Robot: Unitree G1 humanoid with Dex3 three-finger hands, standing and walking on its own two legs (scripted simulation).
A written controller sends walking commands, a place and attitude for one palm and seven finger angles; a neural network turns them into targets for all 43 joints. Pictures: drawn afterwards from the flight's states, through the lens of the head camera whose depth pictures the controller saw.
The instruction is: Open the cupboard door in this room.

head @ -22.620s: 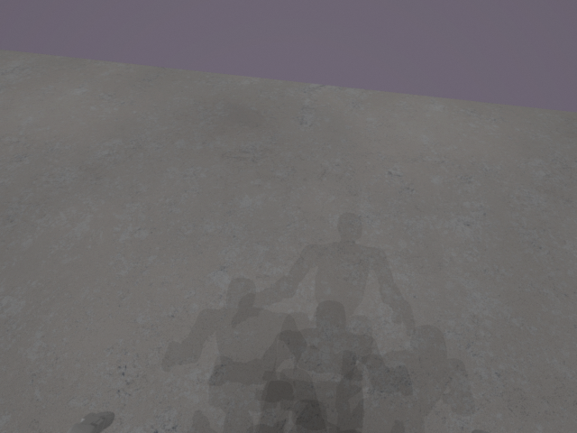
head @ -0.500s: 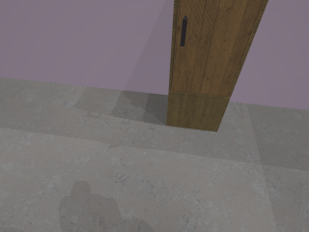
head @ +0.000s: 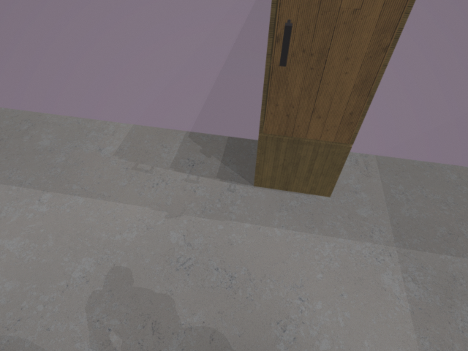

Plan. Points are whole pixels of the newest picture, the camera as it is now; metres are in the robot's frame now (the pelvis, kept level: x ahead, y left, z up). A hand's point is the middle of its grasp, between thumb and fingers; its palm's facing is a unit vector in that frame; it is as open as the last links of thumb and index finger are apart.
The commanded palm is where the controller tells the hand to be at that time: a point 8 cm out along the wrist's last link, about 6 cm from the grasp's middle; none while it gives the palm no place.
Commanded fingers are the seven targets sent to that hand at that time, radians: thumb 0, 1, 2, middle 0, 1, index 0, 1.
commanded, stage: look at it before walking up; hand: left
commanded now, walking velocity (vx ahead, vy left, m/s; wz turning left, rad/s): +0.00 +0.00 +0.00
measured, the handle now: (285, 43) +1.04 -0.11 +0.06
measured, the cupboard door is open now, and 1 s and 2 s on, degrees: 0 0 0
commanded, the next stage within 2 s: walk to a spot facing it in 0.22 s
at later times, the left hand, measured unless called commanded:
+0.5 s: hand out of the picture -0.01 +0.18 -0.18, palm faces +0.00 -0.98 -0.17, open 7.4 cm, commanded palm none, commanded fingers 0.00 0.90 0.90 -0.20 -0.30 -0.20 -0.30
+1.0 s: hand out of the picture +0.08 +0.17 -0.16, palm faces -0.21 -0.94 -0.27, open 7.4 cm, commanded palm none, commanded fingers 0.00 0.90 0.90 -0.20 -0.30 -0.20 -0.30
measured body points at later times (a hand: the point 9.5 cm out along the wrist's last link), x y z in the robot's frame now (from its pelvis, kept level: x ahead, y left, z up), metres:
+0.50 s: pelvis -0.01 +0.02 -0.01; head +0.01 +0.01 +0.44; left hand -0.01 +0.23 -0.17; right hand -0.03 -0.19 -0.17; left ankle -0.03 +0.14 -0.74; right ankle +0.02 -0.10 -0.74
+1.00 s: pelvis -0.02 -0.02 +0.00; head +0.03 -0.05 +0.44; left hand +0.09 +0.22 -0.14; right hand +0.05 -0.30 -0.15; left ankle +0.00 +0.16 -0.66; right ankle +0.00 -0.08 -0.74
